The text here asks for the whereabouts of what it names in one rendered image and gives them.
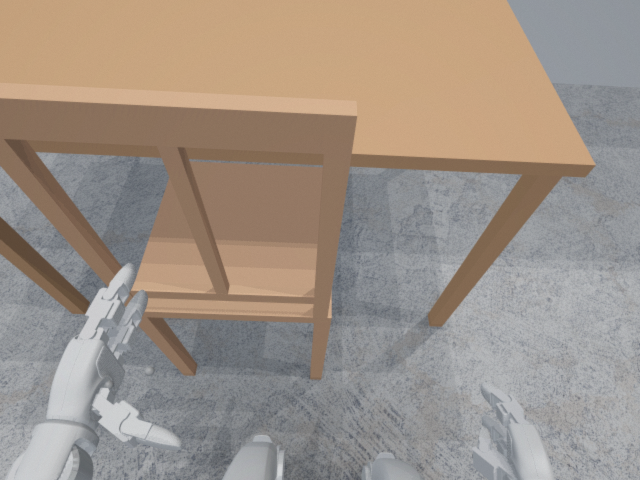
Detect chair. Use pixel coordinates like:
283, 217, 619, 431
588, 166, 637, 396
0, 83, 357, 380

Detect table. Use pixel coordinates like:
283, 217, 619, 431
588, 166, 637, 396
0, 0, 596, 327

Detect robot left hand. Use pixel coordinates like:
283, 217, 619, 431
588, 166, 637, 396
46, 263, 182, 450

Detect left robot forearm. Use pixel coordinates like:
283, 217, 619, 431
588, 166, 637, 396
5, 420, 100, 480

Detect left robot thigh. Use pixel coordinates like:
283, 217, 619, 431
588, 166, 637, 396
222, 442, 285, 480

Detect robot left shin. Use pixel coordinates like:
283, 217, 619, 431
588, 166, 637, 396
252, 435, 272, 443

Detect robot right hand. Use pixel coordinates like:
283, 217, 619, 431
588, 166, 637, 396
472, 382, 555, 480

